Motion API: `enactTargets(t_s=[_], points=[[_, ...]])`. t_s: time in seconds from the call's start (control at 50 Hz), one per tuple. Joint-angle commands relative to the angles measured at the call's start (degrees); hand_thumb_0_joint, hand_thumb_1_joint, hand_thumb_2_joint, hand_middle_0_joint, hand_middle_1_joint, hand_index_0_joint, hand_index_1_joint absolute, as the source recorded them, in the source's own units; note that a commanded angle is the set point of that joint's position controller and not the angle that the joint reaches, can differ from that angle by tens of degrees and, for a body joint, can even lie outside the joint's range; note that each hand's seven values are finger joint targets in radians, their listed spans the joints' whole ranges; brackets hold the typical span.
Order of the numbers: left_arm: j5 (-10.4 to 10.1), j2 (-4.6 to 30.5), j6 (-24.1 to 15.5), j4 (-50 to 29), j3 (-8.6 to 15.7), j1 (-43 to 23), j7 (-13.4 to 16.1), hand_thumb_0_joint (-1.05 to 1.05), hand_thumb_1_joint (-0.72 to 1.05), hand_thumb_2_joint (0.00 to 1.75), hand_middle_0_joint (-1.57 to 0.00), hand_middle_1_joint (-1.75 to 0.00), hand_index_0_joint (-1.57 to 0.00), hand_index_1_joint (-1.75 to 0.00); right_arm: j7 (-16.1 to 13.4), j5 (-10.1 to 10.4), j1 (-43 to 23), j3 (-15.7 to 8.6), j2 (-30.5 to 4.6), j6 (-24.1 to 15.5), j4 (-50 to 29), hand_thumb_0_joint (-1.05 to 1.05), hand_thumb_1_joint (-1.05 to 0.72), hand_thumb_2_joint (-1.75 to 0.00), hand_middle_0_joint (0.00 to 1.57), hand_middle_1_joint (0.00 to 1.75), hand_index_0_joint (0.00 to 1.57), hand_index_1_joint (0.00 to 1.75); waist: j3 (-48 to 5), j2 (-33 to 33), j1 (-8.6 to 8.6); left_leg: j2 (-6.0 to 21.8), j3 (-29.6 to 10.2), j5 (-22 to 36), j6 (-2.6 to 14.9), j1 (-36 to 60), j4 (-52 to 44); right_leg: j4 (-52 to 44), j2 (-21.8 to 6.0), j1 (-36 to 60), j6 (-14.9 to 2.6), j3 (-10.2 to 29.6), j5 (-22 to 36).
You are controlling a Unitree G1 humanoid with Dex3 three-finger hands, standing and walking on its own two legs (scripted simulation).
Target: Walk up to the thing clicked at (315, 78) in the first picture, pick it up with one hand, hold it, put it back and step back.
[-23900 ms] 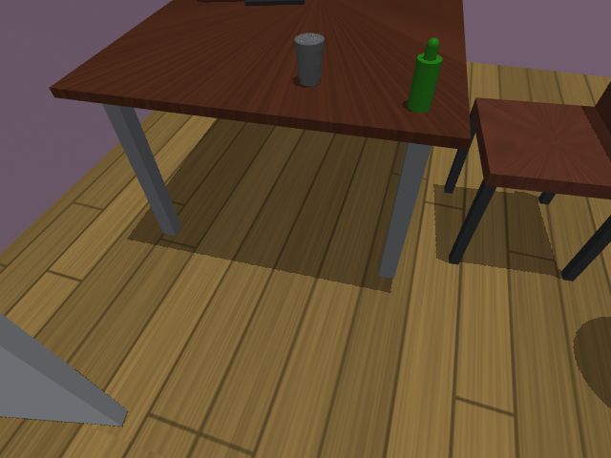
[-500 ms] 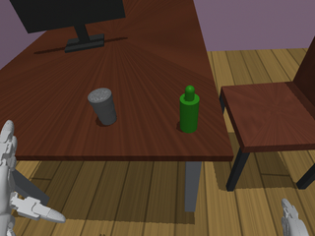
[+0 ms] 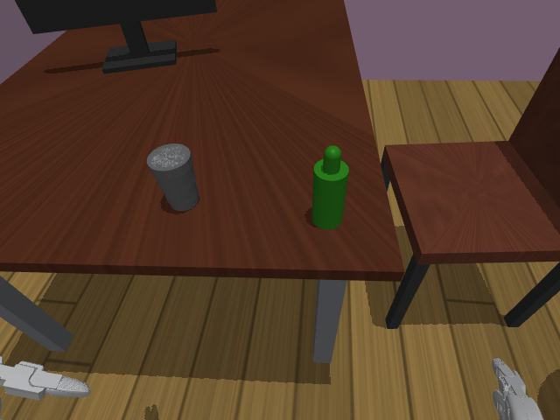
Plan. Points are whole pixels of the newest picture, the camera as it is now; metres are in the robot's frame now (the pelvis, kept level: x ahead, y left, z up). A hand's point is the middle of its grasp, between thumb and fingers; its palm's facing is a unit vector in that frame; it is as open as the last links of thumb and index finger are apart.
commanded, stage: home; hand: left
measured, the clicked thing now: (177, 180) +0.53 +0.26 +0.03
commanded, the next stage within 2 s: none
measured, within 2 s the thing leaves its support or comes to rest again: neither
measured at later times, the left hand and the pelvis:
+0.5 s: hand (193, 386) +0.19 +0.18 -0.09, palm faces +0.06 -0.98 -0.17, open 17.5 cm; pelvis +0.02 +0.01 +0.00, yaw -1 degrees
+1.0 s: hand (185, 396) +0.18 +0.19 -0.11, palm faces -0.04 -0.95 -0.30, open 17.6 cm; pelvis +0.02 +0.00 +0.01, yaw -1 degrees
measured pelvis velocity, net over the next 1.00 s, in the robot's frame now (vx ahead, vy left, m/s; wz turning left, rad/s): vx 0.02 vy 0.00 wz -0.02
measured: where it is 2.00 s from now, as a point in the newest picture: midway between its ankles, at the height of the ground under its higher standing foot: outside the picture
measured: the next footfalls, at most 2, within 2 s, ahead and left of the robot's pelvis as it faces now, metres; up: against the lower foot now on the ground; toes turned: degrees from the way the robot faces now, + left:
none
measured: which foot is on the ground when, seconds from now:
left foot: down 0.00-1.00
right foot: down 0.00-1.00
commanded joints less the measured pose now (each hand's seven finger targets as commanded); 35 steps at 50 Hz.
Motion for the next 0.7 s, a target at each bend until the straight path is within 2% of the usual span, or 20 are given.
enactTargets(t_s=[0.0,0.04,0.12,0.14,0.16,0.18,0.2,0.24,0.26,0.32,0.34,0.36,0.44,0.48,0.5,0.52,0.54,0.56,0.58,0.68], points=[[0.32,4.95,-3.17,-7.32,-3.66,-6.47,0.32,0.0,-0.51,0.09,-0.05,-0.07,-0.06,-0.06,0.03,-0.65,-10.88,6.61,1.08,-4.43,-9.25,0.0,-0.27,-0.63,0.15,0.22,0.15,0.22,-2.06,1.56,0.6,-2.06,1.96,-1.09,2.43,5.64,-6.29,-9.01,0.93,-6.13,-0.86,-2.54,3.0],[0.88,4.5,-2.9,-7.06,-5.6,-5.09,0.12,0.0,-0.51,0.09,-0.05,-0.07,-0.06,-0.07,0.06,-1.25,-8.05,8.21,1.72,-4.31,-6.65,0.0,-0.43,-0.67,0.16,0.23,0.16,0.23,-3.3,2.54,0.15,-2.18,2.3,0.37,2.46,6.73,-5.93,-9.01,0.95,-5.59,-0.76,-2.64,4.92],[1.57,5.6,-1.05,-5.38,-5.55,0.82,0.29,0.0,-0.51,0.09,-0.05,-0.07,-0.06,-0.06,-0.61,-2.0,-3.63,1.69,-6.62,-3.99,-5.78,0.0,-0.7,-0.79,0.18,0.27,0.18,0.27,-6.48,0.62,-1.31,-1.44,2.0,5.37,2.16,9.99,-5.76,-8.46,1.89,-3.8,-1.0,-3.48,9.9],[1.71,5.78,-0.51,-5.79,-5.35,0.11,0.39,0.0,-0.51,0.09,-0.05,-0.07,-0.06,-0.06,-0.64,-2.01,-3.19,0.66,-7.53,-3.9,-6.51,0.0,-0.72,-0.8,0.18,0.27,0.18,0.27,-7.9,1.79,-2.06,-1.46,2.03,6.8,1.95,11.21,-5.75,-8.49,2.03,-3.61,-1.11,-3.4,11.34],[1.77,5.82,0.19,-4.99,-5.39,0.27,0.48,0.0,-0.52,0.08,-0.05,-0.06,-0.06,-0.06,-0.6,-1.97,-3.97,0.92,-6.86,-3.72,-5.85,0.0,-0.72,-0.8,0.18,0.27,0.18,0.27,-7.68,2.13,-1.51,-1.54,1.99,7.82,1.75,11.03,-5.79,-8.71,2.05,-3.25,-1.12,-3.44,11.97],[2.0,3.34,0.97,-2.53,-7.85,0.66,0.39,0.0,-0.52,0.08,-0.05,-0.06,-0.06,-0.06,-0.53,-2.1,-3.77,0.76,-6.34,-3.47,-4.6,0.0,-0.79,-0.84,0.19,0.28,0.19,0.28,-7.01,1.03,-2.5,-1.2,1.78,8.0,1.67,11.11,-6.05,-8.53,2.46,-3.37,-1.08,-3.68,11.97],[2.07,2.4,1.68,-2.11,-9.14,-0.12,0.44,0.0,-0.53,0.07,-0.05,-0.06,-0.05,-0.06,-0.72,-2.11,-5.8,-0.28,-7.1,-3.37,-4.35,0.0,-0.83,-0.87,0.19,0.29,0.19,0.29,-7.77,1.9,-2.21,-1.2,1.68,8.43,1.56,11.68,-6.41,-8.65,2.48,-3.29,-1.28,-3.6,12.26],[2.31,-0.53,2.9,1.11,-12.74,-2.75,0.44,0.0,-0.58,0.05,-0.05,-0.05,-0.05,-0.05,-0.77,-2.12,-8.44,0.6,-5.83,-3.31,-3.77,0.0,-0.89,-0.9,0.2,0.3,0.2,0.3,-6.22,1.18,-2.82,-0.88,1.38,8.33,1.62,11.48,-6.48,-8.83,2.47,-3.92,-1.21,-3.65,12.13],[2.73,-3.64,3.38,4.49,-15.87,-3.55,0.3,0.0,-0.59,0.04,-0.04,-0.05,-0.05,-0.05,-0.62,-2.19,-10.04,1.92,-4.36,-3.38,-4.43,0.0,-0.9,-0.91,0.2,0.3,0.2,0.3,-5.09,-1.12,-3.56,-0.62,1.12,8.11,1.76,10.78,-6.57,-8.78,2.65,-4.23,-1.14,-3.81,12.11],[3.17,-8.72,3.87,11.08,-22.24,-7.46,-0.18,0.0,-0.6,0.03,-0.04,-0.05,-0.05,-0.05,-0.07,-1.7,-14.42,7.8,1.49,-3.77,-5.49,0.0,-0.9,-0.9,0.2,0.3,0.2,0.3,-4.39,-2.24,-2.84,-0.26,0.89,6.66,1.98,9.1,-6.61,-8.47,2.32,-4.37,-1.19,-3.82,10.69],[3.39,-9.16,3.95,11.93,-23.69,-8.47,-0.21,0.0,-0.57,0.05,-0.05,-0.05,-0.05,-0.05,-0.11,-1.68,-13.82,8.05,1.72,-3.71,-5.84,0.0,-0.9,-0.9,0.2,0.3,0.2,0.3,-5.69,-2.38,-3.11,-0.42,1.01,7.95,2.0,9.69,-6.41,-8.42,2.13,-4.12,-1.23,-3.79,11.92],[3.39,-8.41,4.25,13.54,-23.6,-8.6,-0.17,0.0,-0.56,0.06,-0.05,-0.06,-0.05,-0.05,-0.3,-1.84,-11.7,7.1,0.16,-3.45,-4.98,0.0,-0.9,-0.9,0.2,0.3,0.2,0.3,-6.83,-1.87,-3.49,-0.62,1.34,8.13,2.0,10.39,-6.09,-8.54,1.97,-3.94,-1.14,-3.6,12.38],[3.72,-1.76,6.13,20.14,-18.51,-7.92,0.66,0.0,-0.56,0.05,-0.05,-0.05,-0.05,-0.05,-0.78,-2.27,-7.93,5.51,-3.06,-2.27,-3.98,0.0,-0.9,-0.9,0.2,0.3,0.2,0.3,-9.54,-0.61,-2.45,-1.27,2.57,11.82,1.84,10.95,-5.05,-8.73,1.3,-1.06,-0.83,-2.62,16.71],[3.58,-2.01,6.83,20.82,-19.29,-10.08,0.85,0.0,-0.57,0.05,-0.05,-0.05,-0.05,-0.05,-0.41,-2.32,-8.29,6.69,-1.82,-1.33,-3.84,0.0,-0.9,-0.9,0.2,0.3,0.2,0.3,-11.05,0.83,-2.1,-1.25,2.66,14.85,1.6,11.02,-4.8,-8.45,1.41,0.66,-0.87,-2.5,19.59],[3.56,0.04,6.87,19.36,-17.76,-12.35,1.19,0.0,-0.55,0.06,-0.05,-0.05,-0.05,-0.05,-0.56,-2.25,-8.15,6.25,-2.19,-0.93,-2.71,0.0,-0.9,-0.9,0.2,0.3,0.2,0.3,-10.65,2.43,-1.78,-1.16,2.76,14.98,1.39,11.31,-5.14,-8.49,1.43,0.61,-1.03,-2.43,19.56],[3.9,5.16,6.11,12.51,-10.69,-14.77,3.19,0.0,-0.54,0.06,-0.05,-0.06,-0.05,-0.05,-1.15,-2.74,-7.24,5.24,-4.84,0.0,2.88,0.0,-0.9,-0.9,0.2,0.3,0.2,0.3,-13.51,4.37,0.17,-1.52,2.88,16.71,1.44,11.87,-3.88,-8.1,1.89,2.58,-0.95,-2.23,21.23],[4.08,-0.77,7.25,18.67,-16.96,-8.82,2.79,0.0,-0.57,0.04,-0.05,-0.05,-0.05,-0.05,-1.23,-2.54,-7.35,6.05,-3.86,0.24,2.09,0.0,-0.89,-0.9,0.2,0.3,0.2,0.3,-11.11,2.96,-1.82,-1.59,3.36,17.16,1.61,11.89,-3.86,-8.27,1.92,1.72,-0.72,-2.02,22.65],[3.68,-3.13,7.47,16.43,-19.61,-9.69,2.54,0.0,-0.57,0.04,-0.05,-0.05,-0.05,-0.05,-1.15,-2.54,-8.79,6.61,-3.26,0.2,0.37,0.0,-0.89,-0.9,0.2,0.3,0.2,0.3,-9.84,2.16,-2.04,-1.52,3.39,17.36,1.69,11.66,-4.06,-8.3,1.9,1.73,-0.61,-2.22,23.48],[3.35,-8.68,8.48,21.32,-23.49,-6.21,2.25,0.0,-0.56,0.05,-0.05,-0.05,-0.05,-0.05,-0.9,-2.47,-8.56,6.7,-2.79,0.42,1.12,0.0,-0.89,-0.9,0.2,0.3,0.2,0.3,-7.73,1.21,-3.27,-1.45,3.32,15.49,1.72,10.85,-4.43,-8.76,2.16,0.64,-0.75,-2.38,21.31],[3.41,-8.49,8.79,21.45,-24.08,-10.79,2.32,0.0,-0.58,0.04,-0.05,-0.05,-0.05,-0.05,-0.49,-2.07,-10.09,5.89,-4.11,1.46,1.08,0.0,-0.9,-0.9,0.2,0.3,0.2,0.3,-4.68,-0.43,-3.04,-1.08,2.85,11.49,1.38,9.83,-5.95,-9.96,2.37,-1.3,-0.94,-3.08,16.94]])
